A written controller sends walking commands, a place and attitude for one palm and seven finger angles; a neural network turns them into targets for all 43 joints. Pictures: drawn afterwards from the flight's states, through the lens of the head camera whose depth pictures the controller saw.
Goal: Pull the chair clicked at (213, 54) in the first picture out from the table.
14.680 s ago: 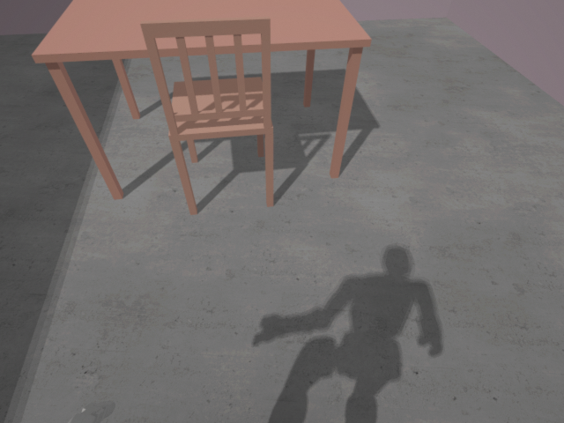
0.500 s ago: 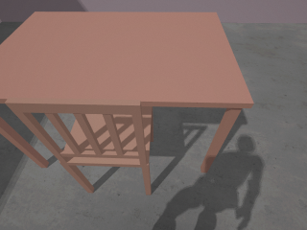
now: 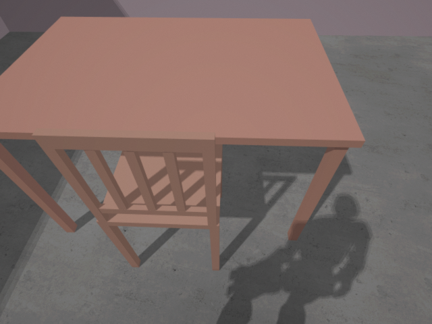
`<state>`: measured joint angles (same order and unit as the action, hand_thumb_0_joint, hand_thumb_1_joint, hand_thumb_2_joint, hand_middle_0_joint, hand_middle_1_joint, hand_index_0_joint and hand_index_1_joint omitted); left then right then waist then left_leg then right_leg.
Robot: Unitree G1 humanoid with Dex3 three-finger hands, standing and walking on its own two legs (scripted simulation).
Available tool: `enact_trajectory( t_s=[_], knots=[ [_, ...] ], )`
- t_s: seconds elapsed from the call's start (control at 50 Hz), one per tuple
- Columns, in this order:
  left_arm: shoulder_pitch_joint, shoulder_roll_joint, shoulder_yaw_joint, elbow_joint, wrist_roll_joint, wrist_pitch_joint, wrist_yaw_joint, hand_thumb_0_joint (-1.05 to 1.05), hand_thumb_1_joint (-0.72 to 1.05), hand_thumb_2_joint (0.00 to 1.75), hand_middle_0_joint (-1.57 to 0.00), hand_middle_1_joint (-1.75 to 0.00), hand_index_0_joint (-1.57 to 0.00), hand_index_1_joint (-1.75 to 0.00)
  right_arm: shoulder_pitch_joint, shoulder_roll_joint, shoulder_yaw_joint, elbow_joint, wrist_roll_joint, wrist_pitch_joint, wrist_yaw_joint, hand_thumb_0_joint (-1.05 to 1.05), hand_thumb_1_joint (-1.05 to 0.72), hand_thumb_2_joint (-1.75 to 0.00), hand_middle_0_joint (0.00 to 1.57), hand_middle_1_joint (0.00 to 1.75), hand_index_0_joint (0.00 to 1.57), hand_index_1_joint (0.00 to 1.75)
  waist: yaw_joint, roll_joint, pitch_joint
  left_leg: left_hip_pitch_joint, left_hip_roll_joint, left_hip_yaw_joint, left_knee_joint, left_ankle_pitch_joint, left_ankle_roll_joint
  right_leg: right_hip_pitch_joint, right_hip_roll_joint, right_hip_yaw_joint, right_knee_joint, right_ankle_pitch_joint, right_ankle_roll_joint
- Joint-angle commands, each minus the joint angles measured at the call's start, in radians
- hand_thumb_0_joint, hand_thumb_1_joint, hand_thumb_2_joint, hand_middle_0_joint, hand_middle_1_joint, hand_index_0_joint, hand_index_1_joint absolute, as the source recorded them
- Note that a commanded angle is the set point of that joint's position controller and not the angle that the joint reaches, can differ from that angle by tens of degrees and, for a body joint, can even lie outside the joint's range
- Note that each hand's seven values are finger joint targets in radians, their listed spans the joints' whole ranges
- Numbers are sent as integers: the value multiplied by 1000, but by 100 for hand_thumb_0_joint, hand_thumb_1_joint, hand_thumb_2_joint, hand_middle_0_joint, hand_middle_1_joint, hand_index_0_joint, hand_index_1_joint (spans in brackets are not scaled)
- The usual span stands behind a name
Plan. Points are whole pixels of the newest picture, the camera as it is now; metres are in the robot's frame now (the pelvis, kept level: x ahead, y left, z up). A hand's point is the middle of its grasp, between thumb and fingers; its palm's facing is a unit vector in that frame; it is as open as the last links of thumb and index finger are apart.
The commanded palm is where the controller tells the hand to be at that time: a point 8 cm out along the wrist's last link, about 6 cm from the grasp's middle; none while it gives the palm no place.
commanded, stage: come to a stop and stand still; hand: left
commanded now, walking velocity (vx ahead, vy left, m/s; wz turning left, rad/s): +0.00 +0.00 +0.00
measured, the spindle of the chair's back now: (142, 182) +0.46 +0.23 -0.09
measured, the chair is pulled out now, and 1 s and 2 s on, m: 0.00 0.00 0.00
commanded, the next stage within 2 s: look again from close up in 0.44 s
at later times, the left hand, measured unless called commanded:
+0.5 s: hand out of the picture -0.01 +0.19 -0.17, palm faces -0.02 -0.98 -0.22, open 7.4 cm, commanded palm none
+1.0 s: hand out of the picture -0.01 +0.18 -0.17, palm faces +0.01 -0.98 -0.18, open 7.4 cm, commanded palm none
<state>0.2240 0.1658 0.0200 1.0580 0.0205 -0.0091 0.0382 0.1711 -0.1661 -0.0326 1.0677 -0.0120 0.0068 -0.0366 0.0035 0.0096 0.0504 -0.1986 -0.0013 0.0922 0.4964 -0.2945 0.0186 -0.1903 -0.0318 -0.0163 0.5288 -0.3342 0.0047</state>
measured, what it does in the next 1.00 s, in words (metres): stands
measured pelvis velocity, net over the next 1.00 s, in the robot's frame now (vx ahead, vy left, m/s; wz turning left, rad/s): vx -0.01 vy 0.01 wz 0.01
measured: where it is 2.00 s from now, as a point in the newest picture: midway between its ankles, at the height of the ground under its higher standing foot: outside the picture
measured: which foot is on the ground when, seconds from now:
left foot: down 0.00-1.00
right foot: down 0.00-1.00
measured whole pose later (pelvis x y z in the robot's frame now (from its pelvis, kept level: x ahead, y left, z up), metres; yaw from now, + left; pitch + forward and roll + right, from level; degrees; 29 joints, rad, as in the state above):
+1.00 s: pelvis -0.01 +0.01 +0.01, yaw +0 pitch -1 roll +0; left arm 0.29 0.16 -0.03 1.11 0.02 -0.02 0.03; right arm 0.23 -0.17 0.01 1.13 -0.01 -0.03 -0.02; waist 0.01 -0.02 0.03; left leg -0.17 -0.01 0.09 0.44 -0.26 0.03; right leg -0.15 -0.03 -0.02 0.46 -0.29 0.02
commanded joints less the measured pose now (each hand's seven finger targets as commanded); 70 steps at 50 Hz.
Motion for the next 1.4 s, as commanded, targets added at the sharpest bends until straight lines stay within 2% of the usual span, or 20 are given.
enact_trajectory(
  t_s=[0.0, 0.04, 0.06, 0.08, 0.1, 0.12, 0.16, 0.2, 0.26, 0.38, 0.46, 0.54, 0.64, 0.94, 1.04, 1.08, 1.1, 1.18, 1.32, 1.38],
  knots=[
    [59, 106, 11, -21, -5, -16, 7, 0, 90, 90, -20, -30, -20, -30, 81, -83, -6, -10, 0, -10, 3, 0, -90, -90, 20, 30, 20, 30, -14, -111, -69, 104, 114, -107, -81, 326, -4, -6, -104, 88, -112, 448, -30],
    [58, 104, 9, -18, -4, -15, 6, 0, 90, 90, -20, -30, -20, -30, 83, -83, 1, 3, 0, -13, 6, 0, -90, -90, 20, 30, 20, 30, -12, -89, -39, 93, 114, -109, -113, 291, -3, -18, -97, 90, -137, 368, -21],
    [126, 114, 6, -12, 7, -26, 45, 0, 90, 90, -20, -30, -20, -30, 51, -147, -8, -79, 7, -28, 15, 0, -90, -90, 20, 30, 20, 30, 2, -134, -27, 11, 133, -80, 85, 391, -15, -2, -117, 110, -104, 634, -7],
    [81, 146, 6, -66, -3, -31, 38, 0, 90, 90, -20, -30, -20, -30, 92, -105, -1, -96, 2, -24, 23, 0, -90, -90, 20, 30, 20, 30, -26, -93, -98, -21, 89, -89, 26, 89, -10, 30, -146, 129, -108, 426, -47],
    [43, 162, 4, -81, -6, -34, 24, 0, 90, 90, -20, -30, -20, -30, 64, -100, 4, -93, -8, -24, 28, 0, -90, -90, 20, 30, 20, 30, -17, 39, -73, -14, 62, -73, -32, 47, -10, 10, -144, 136, -103, 341, -69],
    [38, 160, 1, -90, -9, -32, 19, 0, 90, 90, -20, -30, -20, -30, 81, -100, 6, -94, -9, -24, 28, 0, -90, -90, 20, 30, 20, 30, -23, 32, -53, -23, 72, -88, -36, 57, -6, -31, -116, 120, -106, 185, -71],
    [37, 145, -6, -95, -8, -24, 12, 0, 90, 90, -20, -30, -20, -30, 96, -105, 10, -100, -6, -26, 28, 0, -90, -90, 20, 30, 20, 30, -22, 46, -2, -47, 91, -121, -70, 81, 10, -67, -76, 91, -105, 73, -61],
    [47, 140, -12, -96, -6, -17, 6, 0, 90, 90, -20, -30, -20, -30, 100, -111, 15, -104, -7, -25, 27, 0, -90, -90, 20, 30, 20, 30, -11, 9, 39, -86, 98, -142, -100, 26, 24, -74, -53, 77, -118, -3, -55],
    [54, 138, -16, -94, -6, -13, 2, 0, 90, 90, -20, -30, -20, -30, 115, -125, 16, -101, -6, -25, 29, 0, -90, -90, 20, 30, 20, 30, -15, -35, 62, -97, 84, -140, -120, -46, 21, -96, -55, 87, -136, -70, -53],
    [73, 135, -19, -82, -9, -9, -2, 0, 90, 90, -20, -30, -20, -30, 137, -130, 23, -73, -5, -30, 28, 0, -90, -90, 20, 30, 20, 30, -8, -11, 43, -92, 94, -152, -162, -66, 25, -72, -51, 73, -126, -39, -44],
    [94, 130, -19, -64, -10, -11, -3, 0, 90, 90, -20, -30, -20, -30, 141, -127, 27, -53, -2, -36, 25, 0, -90, -90, 20, 30, 20, 30, -3, 2, 17, -77, 97, -156, -168, -31, 27, -45, -56, 64, -122, 17, -41],
    [104, 121, -21, -44, -9, -13, -4, 0, 90, 90, -20, -30, -20, -30, 146, -117, 29, -31, 0, -37, 23, 0, -90, -90, 20, 30, 20, 30, -3, -11, 22, -64, 98, -147, -167, -2, 26, -46, -63, 63, -133, 44, -38],
    [115, 117, -22, -17, -10, -18, -2, 0, 90, 90, -20, -30, -20, -30, 145, -109, 31, -4, 4, -45, 18, 0, -90, -90, 20, 30, 20, 30, -2, -10, -11, -9, 100, -131, -142, 139, 26, -26, -70, 63, -131, 142, -31],
    [126, 114, -21, 26, -7, -23, 2, 0, 90, 90, -20, -30, -20, -30, 104, -107, 30, 30, 4, -48, 8, 0, -90, -90, 20, 30, 20, 30, 1, -10, -12, 49, 105, -115, -126, 277, 21, -3, -83, 64, -139, 284, -26],
    [117, 119, -19, 25, -7, -22, 2, 0, 90, 90, -20, -30, -20, -30, 96, -111, 30, 33, 4, -46, 8, 0, -90, -90, 20, 30, 20, 30, 1, -23, -9, 48, 106, -116, -131, 265, 19, 5, -83, 63, -144, 284, -26],
    [114, 119, -18, 25, -7, -21, 2, 0, 90, 90, -20, -30, -20, -30, 96, -111, 31, 34, 3, -47, 8, 0, -90, -90, 20, 30, 20, 30, 2, -9, -13, 49, 105, -119, -137, 271, 20, 10, -84, 60, -146, 276, -25],
    [117, 119, -17, 24, -6, -21, 2, 0, 90, 90, -20, -30, -20, -30, 95, -106, 30, 34, 4, -45, 7, 0, -90, -90, 20, 30, 20, 30, 4, -26, -2, 45, 107, -117, -135, 265, 21, 8, -80, 60, -149, 279, -25],
    [109, 122, -15, 23, -7, -19, 1, 0, 90, 90, -20, -30, -20, -30, 97, -113, 33, 37, 3, -47, 7, 0, -90, -90, 20, 30, 20, 30, 4, -8, -12, 51, 107, -120, -142, 282, 19, 19, -84, 57, -148, 279, -24],
    [107, 122, -14, 24, -7, -19, 1, 0, 90, 90, -20, -30, -20, -30, 102, -111, 33, 44, 4, -45, 6, 0, -90, -90, 20, 30, 20, 30, 3, -25, -4, 48, 108, -120, -150, 267, 19, 19, -83, 58, -156, 273, -27],
    [110, 120, -14, 26, -9, -19, 1, 0, 90, 90, -20, -30, -20, -30, 104, -111, 34, 47, 3, -46, 6, 0, -90, -90, 20, 30, 20, 30, 5, -12, -11, 57, 108, -119, -151, 274, 19, 21, -84, 57, -155, 273, -26]
  ],
)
